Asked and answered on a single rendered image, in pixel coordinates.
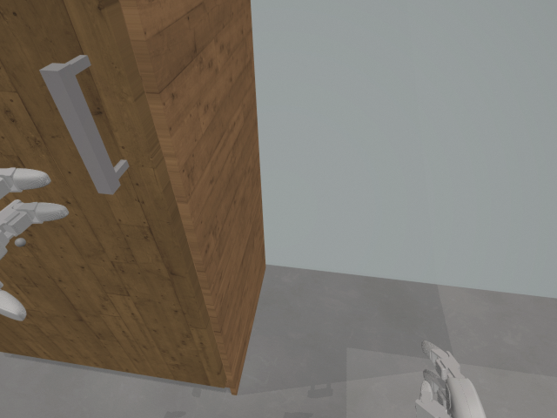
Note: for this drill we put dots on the robot right hand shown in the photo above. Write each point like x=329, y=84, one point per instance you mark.
x=457, y=396

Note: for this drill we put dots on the robot left hand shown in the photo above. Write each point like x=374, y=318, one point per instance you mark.
x=16, y=217

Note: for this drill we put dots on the handle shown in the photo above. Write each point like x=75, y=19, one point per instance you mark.
x=64, y=88

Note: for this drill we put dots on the wardrobe door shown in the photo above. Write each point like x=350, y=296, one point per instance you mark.
x=113, y=284

